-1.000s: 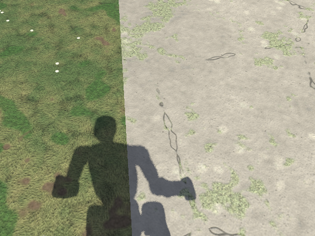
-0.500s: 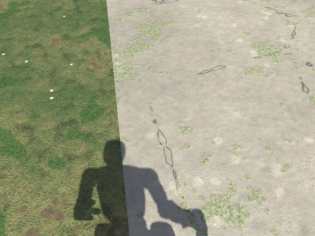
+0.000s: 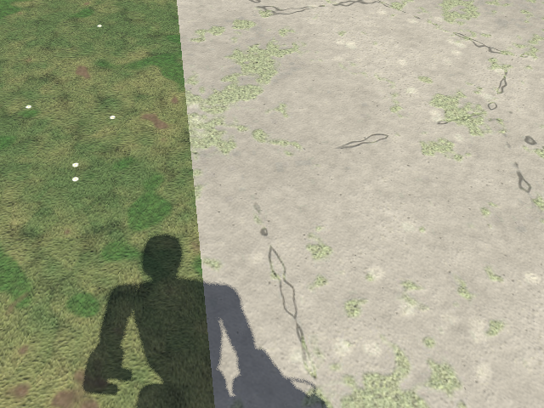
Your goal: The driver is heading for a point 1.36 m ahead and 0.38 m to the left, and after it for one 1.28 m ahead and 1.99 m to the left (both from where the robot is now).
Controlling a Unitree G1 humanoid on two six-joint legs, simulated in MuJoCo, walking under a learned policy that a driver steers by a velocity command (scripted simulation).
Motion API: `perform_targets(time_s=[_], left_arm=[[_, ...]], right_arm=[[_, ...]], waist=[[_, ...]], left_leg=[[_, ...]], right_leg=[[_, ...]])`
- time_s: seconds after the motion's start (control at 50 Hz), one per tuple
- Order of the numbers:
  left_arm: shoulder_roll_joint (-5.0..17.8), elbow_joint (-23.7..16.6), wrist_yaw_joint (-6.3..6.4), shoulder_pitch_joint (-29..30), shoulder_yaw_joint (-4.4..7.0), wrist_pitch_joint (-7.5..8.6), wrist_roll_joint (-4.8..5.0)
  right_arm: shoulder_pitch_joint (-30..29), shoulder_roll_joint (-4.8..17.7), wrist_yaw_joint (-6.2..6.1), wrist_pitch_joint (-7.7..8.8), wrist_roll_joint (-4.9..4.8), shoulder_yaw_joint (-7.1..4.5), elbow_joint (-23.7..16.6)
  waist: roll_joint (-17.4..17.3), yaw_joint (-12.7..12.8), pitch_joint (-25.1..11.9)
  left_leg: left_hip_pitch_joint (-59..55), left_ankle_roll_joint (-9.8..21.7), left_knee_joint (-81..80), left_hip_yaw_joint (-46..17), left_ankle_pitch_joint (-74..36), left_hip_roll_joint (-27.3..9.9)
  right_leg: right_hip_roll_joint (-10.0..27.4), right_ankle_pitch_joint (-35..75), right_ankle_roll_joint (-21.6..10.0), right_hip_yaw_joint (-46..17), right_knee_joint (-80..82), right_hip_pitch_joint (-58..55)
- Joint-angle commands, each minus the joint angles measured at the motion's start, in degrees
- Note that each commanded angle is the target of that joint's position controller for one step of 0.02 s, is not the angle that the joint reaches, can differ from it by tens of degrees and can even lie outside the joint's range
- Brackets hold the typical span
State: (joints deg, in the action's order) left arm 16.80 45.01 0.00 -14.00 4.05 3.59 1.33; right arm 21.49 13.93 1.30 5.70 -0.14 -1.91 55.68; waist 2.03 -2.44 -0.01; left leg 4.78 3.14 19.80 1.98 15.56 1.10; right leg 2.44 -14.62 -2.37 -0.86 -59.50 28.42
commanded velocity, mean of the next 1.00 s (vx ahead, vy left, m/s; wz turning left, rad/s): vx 0.27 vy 0.00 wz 0.00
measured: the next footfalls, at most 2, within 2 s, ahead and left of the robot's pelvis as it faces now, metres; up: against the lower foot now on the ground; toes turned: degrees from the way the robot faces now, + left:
right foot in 0.30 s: +0.35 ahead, -0.12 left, +0.00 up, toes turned -1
left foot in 0.72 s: +0.33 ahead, +0.10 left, +0.00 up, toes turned +2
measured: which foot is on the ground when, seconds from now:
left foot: down 0.00-0.32, up 0.34-0.70, down 0.72-1.00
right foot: up 0.00-0.28, down 0.30-0.72, up 0.74-1.00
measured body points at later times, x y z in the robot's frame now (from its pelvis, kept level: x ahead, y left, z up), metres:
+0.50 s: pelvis +0.22 -0.04 -0.01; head +0.25 -0.04 +0.43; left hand +0.35 +0.22 -0.13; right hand +0.28 -0.31 -0.15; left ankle +0.20 +0.11 -0.69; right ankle +0.31 -0.12 -0.75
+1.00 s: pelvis +0.34 +0.00 +0.00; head +0.37 +0.03 +0.45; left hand +0.50 +0.26 -0.13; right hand +0.34 -0.26 -0.13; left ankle +0.29 +0.10 -0.75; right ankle +0.44 -0.15 -0.71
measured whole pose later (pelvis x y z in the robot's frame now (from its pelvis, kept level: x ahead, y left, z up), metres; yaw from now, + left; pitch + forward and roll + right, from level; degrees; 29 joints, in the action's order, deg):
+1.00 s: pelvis +0.34 +0.00 +0.00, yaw +0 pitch +2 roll -1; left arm 15.3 52.8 0.0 -3.8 2.9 1.7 0.3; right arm 20.0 12.0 -1.2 3.4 0.7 -1.6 55.9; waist 2.6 -2.8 0.6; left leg 5.5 2.1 17.4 2.5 13.6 0.6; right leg 2.4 -7.3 0.5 -0.7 -38.3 29.8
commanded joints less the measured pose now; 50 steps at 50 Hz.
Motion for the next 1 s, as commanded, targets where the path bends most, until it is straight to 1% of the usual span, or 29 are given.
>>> perform_targets(time_s=[0.02,0.14,0.2,0.24,0.26,0.28,0.3,0.32,0.34,0.36,0.38,0.4,0.44,0.48,0.5,0.54,0.56,0.64,0.7,0.72,0.74,0.76,0.78,0.8,0.84,0.86,0.9,0.94,1.0], left_arm=[[2.03,-4.95,-0.78,5.96,0.54,0.89,-0.57],[-0.3,-8.77,-1.75,17.95,-0.92,1.31,0.04],[-0.09,-9.89,-2.77,21.0,-1.07,2.08,-0.14],[2.1,-9.14,-3.08,17.89,-0.3,2.47,-0.49],[3.83,-7.55,-2.92,13.29,0.4,2.57,-0.85],[5.61,-4.57,-2.55,4.79,1.35,2.62,-1.03],[8.01,-2.46,-1.75,-2.36,1.92,2.43,-1.86],[12.25,-1.38,-1.15,-6.78,2.15,1.84,-3.81],[8.62,-0.89,-1.54,-8.12,1.06,1.28,-3.11],[6.73,-1.49,-1.57,-2.81,0.74,0.55,-1.61],[4.42,-2.01,-1.3,3.49,0.02,0.28,-0.88],[2.26,-1.93,-1.31,7.36,-0.89,0.43,-0.9],[1.92,-0.97,-1.6,11.19,-1.04,0.71,-2.43],[2.16,0.34,-1.68,12.51,-1.06,1.1,-3.39],[3.43,1.15,-1.45,11.51,-0.64,1.12,-3.22],[8.04,2.07,-0.74,9.31,0.89,0.41,-1.66],[9.03,2.2,-0.32,9.08,1.19,0.09,-1.06],[8.31,3.01,0.68,7.84,1.08,-0.38,0.09],[6.77,3.32,0.77,8.14,0.53,-1.14,0.69],[4.24,2.81,0.65,9.17,-0.31,-1.22,0.41],[-0.57,1.66,0.23,10.38,-1.6,-0.94,-0.52],[0.96,-0.02,0.18,10.75,-1.0,0.02,-0.27],[5.45,0.87,0.22,10.81,0.0,0.75,-0.33],[6.1,2.22,-0.03,8.58,0.44,0.82,-0.23],[5.04,4.26,0.2,7.15,0.51,0.3,-1.36],[3.79,4.73,0.14,7.55,0.37,-0.01,-1.65],[0.86,5.22,0.02,8.22,-0.31,-0.69,-1.41],[-0.79,4.89,0.04,11.51,-1.07,-1.16,-1.15],[0.52,4.57,0.01,14.58,-1.12,-1.53,-0.82]], right_arm=[[2.49,7.43,-0.49,0.02,0.15,-0.91,-1.73],[5.1,9.2,-2.01,-0.84,-0.01,-0.83,-1.09],[6.31,9.24,-2.32,-1.64,-0.14,-0.89,-0.11],[5.01,10.2,-2.54,-2.07,-0.08,-1.32,-0.34],[3.68,10.75,-2.7,-2.28,-0.09,-1.61,-0.83],[1.78,10.71,-2.69,-2.68,0.0,-1.65,-1.47],[2.07,9.85,-2.58,-2.64,0.42,-1.29,-2.26],[8.9,3.93,-2.11,-2.12,1.91,0.4,-2.9],[15.92,3.3,-1.3,-1.42,0.15,0.82,0.27],[10.92,9.16,-0.97,-1.43,-1.45,-0.97,-0.33],[3.93,8.95,-1.35,-1.84,-1.86,-1.09,-2.62],[0.77,7.69,-2.07,-2.59,-1.13,-1.12,-3.14],[2.61,5.36,-3.15,-4.65,-0.06,-1.15,-2.93],[3.82,2.94,-3.79,-5.57,0.39,-0.61,-3.02],[3.1,3.19,-3.95,-5.69,0.65,-0.54,-3.43],[-0.56,5.66,-3.75,-5.67,0.43,-1.01,-4.86],[-2.4,6.87,-3.59,-5.5,0.26,-1.4,-5.6],[-6.17,6.86,-2.69,-3.78,0.17,-1.81,-6.1],[-1.63,5.6,-2.33,-2.82,0.18,-2.16,-3.41],[1.53,6.46,-2.47,-2.61,0.02,-2.43,-2.44],[6.21,9.09,-2.78,-2.39,0.07,-2.82,-1.78],[4.89,15.36,-2.44,-2.24,0.85,-4.16,-2.26],[1.39,11.96,-2.33,-1.21,1.56,-3.37,-3.76],[-1.92,9.52,-2.32,-0.47,1.23,-2.69,-4.66],[-4.86,8.76,-2.2,-0.41,0.26,-2.41,-5.49],[-4.49,7.65,-2.3,-0.47,0.59,-1.96,-5.05],[-3.52,5.93,-2.46,-0.88,1.0,-1.37,-3.86],[-3.06,6.93,-2.72,-1.41,0.98,-1.42,-3.07],[-1.03,9.08,-2.81,-2.12,0.65,-1.97,-1.29]], waist=[[-7.5,-0.74,3.73],[-6.94,-3.2,7.17],[-7.14,-2.64,8.16],[-8.98,0.41,4.49],[-9.99,3.03,1.06],[-9.37,7.53,-3.87],[-6.89,10.3,-9.64],[8.26,7.0,-19.63],[11.71,6.27,-30.77],[5.54,6.26,-23.32],[2.72,4.91,-12.8],[-1.4,3.16,-7.07],[1.15,-0.47,-3.88],[3.49,-1.93,-3.88],[4.31,-1.45,-5.29],[5.56,0.6,-5.82],[5.87,0.88,-4.83],[3.5,0.98,-1.51],[1.17,-2.06,-1.67],[-1.89,-3.31,-0.55],[-12.63,-3.87,-1.39],[-20.63,-2.38,3.9],[-13.64,-1.24,5.45],[-11.35,0.95,4.63],[-9.23,2.22,1.81],[-8.39,2.45,0.27],[-7.86,2.7,-1.72],[-8.74,1.53,-1.83],[-9.94,0.0,-1.63]], left_leg=[[-8.83,6.51,-10.87,-12.17,-20.0,-13.18],[-3.22,6.14,-14.55,-6.01,-20.77,-11.48],[-5.12,5.55,-10.82,-4.41,-31.61,-12.33],[-8.15,4.03,-5.23,-4.43,-43.38,-13.19],[-9.53,3.08,-0.33,-4.56,-50.66,-12.96],[-9.0,1.63,8.73,-3.3,-54.57,-10.97],[-0.68,-0.48,20.4,-2.8,-46.07,-8.46],[17.89,-3.64,43.37,-1.64,-3.79,-0.36],[23.82,-4.69,56.47,-10.88,25.46,4.49],[25.36,-4.56,58.81,-11.79,22.25,0.55],[28.15,-4.73,56.3,-7.94,18.48,-2.26],[26.74,-5.29,52.2,-6.65,15.13,-4.49],[16.3,-5.93,43.94,-5.95,10.34,-6.26],[10.71,-6.53,34.38,-4.47,9.65,-5.83],[9.94,-6.3,30.79,-3.96,8.26,-5.82],[11.37,-5.01,27.89,-2.5,4.11,-5.28],[12.64,-4.3,27.0,-2.44,2.99,-5.33],[13.17,-2.03,19.31,-1.72,1.29,-5.24],[3.04,-0.14,9.19,1.19,0.28,-2.59],[-0.14,1.4,3.51,-3.0,4.65,-5.25],[-5.29,4.61,-5.03,-18.58,13.49,-16.31],[-4.57,10.88,-12.31,-34.87,21.12,-23.68],[-2.31,11.3,-11.82,-33.8,15.66,-23.21],[-2.92,9.18,-10.36,-27.63,5.55,-20.55],[-3.73,6.36,-8.79,-18.02,-15.46,-17.33],[-2.72,5.75,-7.62,-13.55,-26.7,-15.77],[-0.92,4.91,-5.61,-6.61,-37.91,-12.63],[1.26,4.2,-4.6,-3.02,-40.31,-10.71],[0.31,5.39,-3.15,-4.26,-40.31,-11.99]], right_leg=[[3.08,6.63,1.33,0.18,2.75,16.02],[0.61,18.63,2.77,3.47,23.27,9.3],[-1.37,19.88,1.25,3.73,29.21,5.51],[-3.0,18.62,-0.86,3.1,30.41,0.09],[-4.42,17.54,-2.07,3.32,30.25,-4.93],[-5.53,20.96,-3.7,4.1,32.77,-14.4],[-0.46,33.97,-5.99,0.14,31.6,-29.14],[15.97,57.81,-14.7,-17.37,25.43,-50.88],[23.87,56.61,-22.54,-33.22,30.51,-55.95],[20.26,43.61,-19.77,-26.82,34.6,-44.89],[16.72,35.24,-16.45,-19.76,37.68,-34.89],[13.92,32.1,-14.33,-15.12,40.8,-24.95],[10.23,27.51,-12.0,-8.72,44.88,-10.52],[8.37,29.37,-12.21,-4.67,45.76,-5.02],[8.34,23.74,-12.56,-4.64,46.59,-5.49],[9.69,0.8,-12.74,-8.3,50.73,-6.82],[10.61,-7.58,-12.27,-10.58,52.49,-6.77],[11.55,-14.06,-10.3,-12.5,53.35,-8.24],[7.98,-17.77,-7.52,-9.09,47.58,-4.51],[5.03,-17.59,-5.41,-6.41,40.86,-1.16],[-1.26,-14.8,-1.49,0.88,21.64,6.05],[-5.69,-15.7,-1.19,2.39,12.91,18.9],[-2.28,-12.46,-1.55,-2.48,7.16,19.16],[-1.37,-7.65,-1.4,-3.68,5.89,18.78],[0.1,-2.73,0.5,-2.34,6.01,15.17],[0.1,0.11,1.59,-1.29,6.09,11.82],[-0.16,4.74,3.07,0.37,11.31,5.78],[-0.77,8.52,3.35,1.78,19.0,0.08],[-1.68,8.87,2.95,2.32,24.99,-3.58]])
Velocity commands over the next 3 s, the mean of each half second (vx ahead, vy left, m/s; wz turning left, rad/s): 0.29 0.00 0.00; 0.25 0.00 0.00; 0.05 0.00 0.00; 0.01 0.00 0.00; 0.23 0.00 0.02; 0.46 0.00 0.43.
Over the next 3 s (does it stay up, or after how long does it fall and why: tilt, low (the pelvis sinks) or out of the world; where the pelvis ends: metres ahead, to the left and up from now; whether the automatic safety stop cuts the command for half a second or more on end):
stays up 0.74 0.06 -0.02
